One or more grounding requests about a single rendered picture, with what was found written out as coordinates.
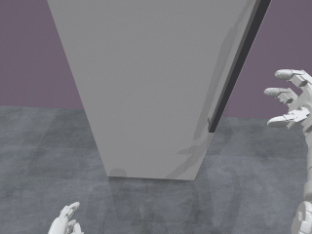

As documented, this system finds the robot left hand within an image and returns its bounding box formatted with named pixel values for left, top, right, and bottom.
left=48, top=202, right=84, bottom=234

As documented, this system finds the robot right hand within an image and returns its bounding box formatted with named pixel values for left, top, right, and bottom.
left=264, top=69, right=312, bottom=130

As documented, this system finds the fridge door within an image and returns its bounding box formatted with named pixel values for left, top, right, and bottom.
left=47, top=0, right=272, bottom=180

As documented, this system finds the robot right upper arm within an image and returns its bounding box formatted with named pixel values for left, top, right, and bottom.
left=291, top=201, right=312, bottom=234

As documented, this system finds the handle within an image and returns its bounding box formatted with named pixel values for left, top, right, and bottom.
left=208, top=0, right=271, bottom=133

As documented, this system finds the right robot forearm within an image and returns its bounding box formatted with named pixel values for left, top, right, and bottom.
left=302, top=120, right=312, bottom=202

